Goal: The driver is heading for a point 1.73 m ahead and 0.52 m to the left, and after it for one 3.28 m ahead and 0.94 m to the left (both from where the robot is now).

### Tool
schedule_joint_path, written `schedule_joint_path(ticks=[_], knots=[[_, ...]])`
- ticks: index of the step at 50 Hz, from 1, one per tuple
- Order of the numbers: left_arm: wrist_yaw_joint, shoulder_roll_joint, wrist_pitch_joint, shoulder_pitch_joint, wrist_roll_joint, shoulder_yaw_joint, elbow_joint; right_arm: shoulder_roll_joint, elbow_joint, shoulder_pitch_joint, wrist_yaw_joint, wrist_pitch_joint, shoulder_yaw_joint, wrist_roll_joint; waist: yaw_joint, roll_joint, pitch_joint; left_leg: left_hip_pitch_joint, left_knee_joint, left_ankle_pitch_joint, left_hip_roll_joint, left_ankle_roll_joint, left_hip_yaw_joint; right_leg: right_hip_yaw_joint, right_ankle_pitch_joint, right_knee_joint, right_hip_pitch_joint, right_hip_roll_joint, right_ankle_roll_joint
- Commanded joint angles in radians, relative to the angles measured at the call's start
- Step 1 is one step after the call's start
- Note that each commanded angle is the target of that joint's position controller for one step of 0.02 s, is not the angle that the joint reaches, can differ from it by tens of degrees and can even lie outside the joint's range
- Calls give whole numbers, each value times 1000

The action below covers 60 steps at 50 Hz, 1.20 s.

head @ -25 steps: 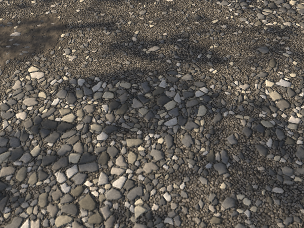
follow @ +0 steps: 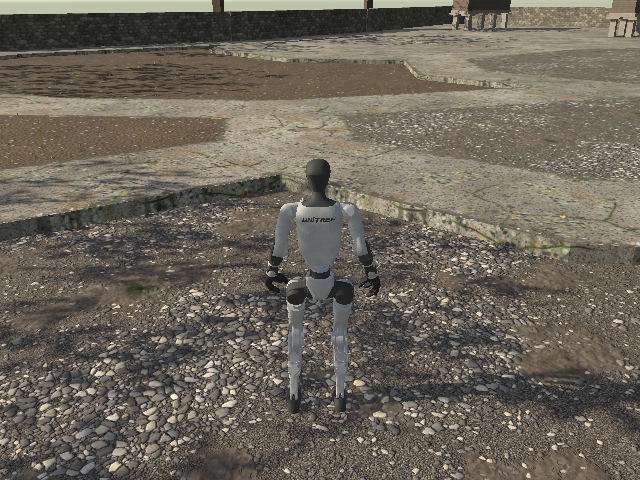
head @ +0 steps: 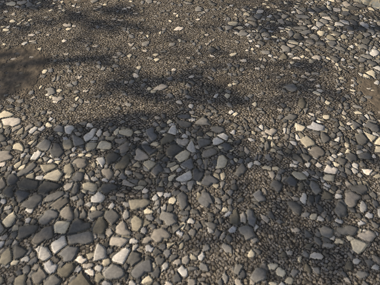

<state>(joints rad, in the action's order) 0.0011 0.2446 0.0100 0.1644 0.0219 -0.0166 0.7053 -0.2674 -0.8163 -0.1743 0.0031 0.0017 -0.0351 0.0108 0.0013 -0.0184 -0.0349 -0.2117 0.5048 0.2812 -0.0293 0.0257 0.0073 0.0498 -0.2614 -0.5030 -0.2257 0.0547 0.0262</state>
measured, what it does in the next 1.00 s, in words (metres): stands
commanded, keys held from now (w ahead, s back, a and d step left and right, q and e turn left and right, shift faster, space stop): no key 0.02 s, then w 0.08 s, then no key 0.90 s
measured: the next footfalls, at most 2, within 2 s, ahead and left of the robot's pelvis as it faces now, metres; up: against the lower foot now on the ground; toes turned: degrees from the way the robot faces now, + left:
right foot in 1.76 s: +0.44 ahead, -0.08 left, +0.00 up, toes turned -1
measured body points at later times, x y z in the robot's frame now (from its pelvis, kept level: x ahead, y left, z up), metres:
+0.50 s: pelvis +0.04 -0.01 +0.00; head +0.05 -0.01 +0.45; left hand +0.16 +0.25 -0.12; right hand +0.16 -0.27 -0.13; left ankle -0.01 +0.14 -0.74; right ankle +0.00 -0.10 -0.74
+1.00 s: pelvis +0.01 -0.01 +0.00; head +0.02 -0.01 +0.45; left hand +0.09 +0.25 -0.14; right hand +0.06 -0.27 -0.14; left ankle -0.01 +0.14 -0.74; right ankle +0.00 -0.10 -0.74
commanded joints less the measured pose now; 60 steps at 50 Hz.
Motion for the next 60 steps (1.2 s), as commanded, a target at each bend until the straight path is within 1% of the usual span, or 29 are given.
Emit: schedule_joint_path(ticks=[1, 2, 3, 4, 5, 6, 7, 8, 9, 10, 11, 12, 13, 14, 15, 18, 22, 26, 38, 51, 52, 53, 54, 55, 56, 57, 58, 59, 60], knots=[[11, 125, 0, -22, -3, -42, -59, -123, 53, 38, 2, 32, -21, 1, -6, 93, 58, -8, -93, -144, -63, -38, 68, 77, 132, 58, 38, -75, 21], [13, 119, 1, -8, -5, -41, -48, -119, 43, 16, 5, 32, -19, -1, -1, 82, 76, 3, -93, -59, -53, -41, 58, 64, 54, 53, 38, -62, 25], [15, 116, 2, -3, -9, -42, -42, -129, 38, 4, 9, 29, -21, -7, 3, 79, 64, -5, -92, 83, -44, -56, 59, 44, -85, 34, 9, -40, 31], [15, 115, 1, 5, -14, -45, -40, -140, 36, -9, 12, 25, -24, -14, 8, 85, 30, -26, -104, 246, -50, -81, 81, 29, -233, 10, -46, -23, 38], [14, 109, -6, 8, -18, -45, -41, -146, 37, -20, 16, 25, -25, -18, 12, 97, -17, -44, -134, 379, -76, -111, 130, 18, -319, -15, -115, -16, 42], [14, 91, -18, -3, -22, -41, -45, -144, 45, -11, 21, 28, -22, -17, 15, 115, -66, -56, -170, 379, -115, -138, 188, -2, -265, -52, -159, -10, 39], [14, 67, -32, 1, -21, -37, -45, -148, 47, 1, 24, 33, -21, -13, 3, 149, -73, -51, -190, 298, -160, -161, 245, -30, -163, -90, -157, -6, 28], [14, 64, -41, 19, -14, -38, -39, -139, 49, 20, 26, 37, -17, -11, -17, 159, -57, -54, -172, 149, -185, -172, 262, -30, -79, -79, -119, -26, 18], [13, 73, -45, 40, -7, -40, -30, -118, 59, 50, 27, 41, -9, -9, -31, 131, -29, -69, -119, 5, -155, -151, 212, -4, 15, -30, -52, -46, 17], [11, 105, -47, 47, -5, -48, -19, -115, 73, 54, 27, 42, -9, -7, -10, 52, -1, -56, -43, -87, -70, -103, 107, 32, 149, -17, -20, -52, 22], [8, 123, -46, 42, -12, -53, -16, -112, 70, 29, 26, 45, -8, -5, 10, -31, 39, -25, 35, -161, -9, -56, 26, 69, 274, -7, 6, -70, 37], [7, 111, -44, 38, -16, -47, -17, -106, 59, 0, 26, 46, -6, -3, 21, -70, 76, -2, 56, -206, 4, -27, 9, 96, 367, -1, 33, -92, 54], [6, 101, -43, 39, -18, -43, -15, -107, 48, -11, 26, 44, -5, -6, 20, -58, 91, 15, 53, -244, -2, -13, 14, 108, 435, -4, 51, -104, 63], [5, 106, -43, 48, -21, -43, -10, -112, 42, -10, 27, 38, -6, -10, 14, -31, 98, 24, 54, -287, -6, -10, 20, 108, 509, -14, 69, -108, 65], [4, 113, -43, 62, -22, -44, 0, -110, 37, -10, 28, 31, -5, -12, 10, -20, 109, 35, 54, -325, -12, -12, 25, 105, 579, -22, 88, -112, 64], [6, 120, -38, 73, -22, -44, 26, -108, 18, -16, 26, 10, -3, -14, 10, -25, 124, 64, 33, -342, -20, -10, 30, 97, 661, -18, 123, -116, 57], [10, 120, -27, 57, -23, -43, 52, -111, -11, -1, 28, -7, -6, -13, 7, 3, 95, 82, -12, -326, -21, -3, 28, 89, 590, 10, 122, -110, 49], [14, 117, -22, 39, -21, -45, 84, -114, -43, 10, 34, -11, -9, -11, 7, 13, 71, 92, -46, -303, -22, -1, 27, 79, 510, 39, 116, -101, 41], [23, 112, -15, 3, -19, -44, 189, -116, -141, 4, 44, -2, -15, -7, 9, 9, 23, 72, -96, -196, -18, 2, 18, 63, 290, 97, 85, -84, 32], [27, 102, -15, 8, -20, -33, 279, -89, -216, -53, 48, 7, -8, -5, 7, 10, -6, 44, -111, -135, -9, 2, 10, 57, 151, 131, 45, -75, 27], [29, 101, -13, 23, -21, -33, 290, -78, -228, -73, 49, 6, -5, -7, 6, 1, 16, 46, -99, -43, 8, -1, -10, 55, 30, 142, 52, -68, 32], [31, 116, -10, 31, -28, -38, 295, -74, -231, -75, 51, 6, -6, -13, 0, -13, 3, 18, -60, 81, 33, -9, -37, 65, -167, 155, 37, -65, 49], [31, 136, -10, 41, -34, -46, 297, -71, -223, -65, 51, 8, -6, -17, -10, -42, -26, -32, -9, 188, 52, -21, -55, 107, -364, 183, 6, -87, 76], [30, 152, -14, 61, -37, -51, 298, -64, -209, -46, 50, 15, -4, -17, -23, -79, -64, -100, 55, 243, 60, -30, -64, 187, -512, 234, -17, -140, 111], [28, 172, -22, 90, -39, -57, 302, -47, -194, -29, 46, 28, 0, -20, -33, -130, -87, -159, 140, 230, 61, -37, -73, 304, -604, 297, -15, -218, 157], [26, 191, -34, 107, -42, -64, 306, -32, -184, -19, 39, 42, 3, -25, -38, -165, -106, -178, 223, 200, 38, -51, -45, 419, -629, 346, -41, -291, 205], [26, 188, -46, 99, -41, -66, 299, -41, -180, -20, 30, 56, 0, -32, -31, -160, -121, -210, 280, 204, 10, -68, -12, 473, -595, 366, -48, -331, 231], [24, 178, -56, 81, -41, -64, 289, -47, -178, -26, 22, 68, -4, -37, -19, -147, -123, -240, 305, 235, -10, -86, 10, 484, -545, 364, -30, -347, 238], [22, 171, -63, 55, -47, -63, 275, -48, -176, -37, 14, 79, -4, -42, -2, -132, -116, -236, 258, 250, -27, -104, 17, 455, -488, 352, -16, -345, 226]])
Keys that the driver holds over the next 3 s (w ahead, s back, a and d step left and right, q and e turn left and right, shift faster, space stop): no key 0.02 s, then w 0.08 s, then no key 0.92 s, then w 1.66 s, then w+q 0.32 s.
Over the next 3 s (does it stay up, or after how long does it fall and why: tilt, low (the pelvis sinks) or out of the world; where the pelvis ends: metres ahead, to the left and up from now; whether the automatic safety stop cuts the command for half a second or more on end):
stays up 0.94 0.04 0.00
